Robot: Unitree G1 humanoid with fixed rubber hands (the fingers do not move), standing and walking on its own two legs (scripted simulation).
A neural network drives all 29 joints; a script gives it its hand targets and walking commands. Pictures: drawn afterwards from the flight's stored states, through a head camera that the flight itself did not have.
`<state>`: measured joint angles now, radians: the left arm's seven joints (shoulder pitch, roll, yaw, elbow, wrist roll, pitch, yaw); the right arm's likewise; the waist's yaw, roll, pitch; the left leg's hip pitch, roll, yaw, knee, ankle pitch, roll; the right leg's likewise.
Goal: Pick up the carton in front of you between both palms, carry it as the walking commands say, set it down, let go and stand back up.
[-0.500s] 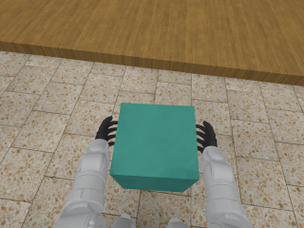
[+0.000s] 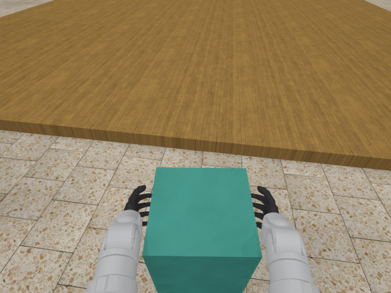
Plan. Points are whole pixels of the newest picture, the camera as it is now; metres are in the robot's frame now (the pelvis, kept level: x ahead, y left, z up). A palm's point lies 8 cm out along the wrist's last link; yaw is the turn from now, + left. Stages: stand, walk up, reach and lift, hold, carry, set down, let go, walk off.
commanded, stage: reach and lift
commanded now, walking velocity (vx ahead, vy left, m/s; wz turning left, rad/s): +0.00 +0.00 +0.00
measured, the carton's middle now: (200, 232) +0.30 +0.00 -0.05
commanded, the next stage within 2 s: hold in 0.88 s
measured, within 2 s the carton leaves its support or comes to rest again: neither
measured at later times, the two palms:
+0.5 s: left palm (131, 212) +0.30 +0.15 +0.03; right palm (269, 215) +0.30 -0.15 +0.04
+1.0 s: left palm (130, 209) +0.29 +0.15 +0.05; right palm (273, 212) +0.30 -0.15 +0.05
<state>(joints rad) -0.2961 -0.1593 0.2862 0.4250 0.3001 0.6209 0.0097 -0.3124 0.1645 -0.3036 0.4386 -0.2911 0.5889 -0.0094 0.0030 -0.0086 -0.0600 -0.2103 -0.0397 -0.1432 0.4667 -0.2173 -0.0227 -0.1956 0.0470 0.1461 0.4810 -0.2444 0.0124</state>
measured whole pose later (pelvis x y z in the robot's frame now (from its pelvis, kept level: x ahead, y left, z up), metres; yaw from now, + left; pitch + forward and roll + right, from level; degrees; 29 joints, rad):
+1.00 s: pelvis +0.01 +0.00 +0.01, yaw +0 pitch -6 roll +0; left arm -0.24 -0.15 0.20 0.24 0.26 0.74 0.02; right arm -0.25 0.15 -0.21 0.25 -0.27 0.71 -0.01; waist 0.00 0.00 -0.02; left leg -0.07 -0.03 -0.14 0.35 -0.18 -0.02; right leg -0.06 0.03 0.14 0.36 -0.21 0.01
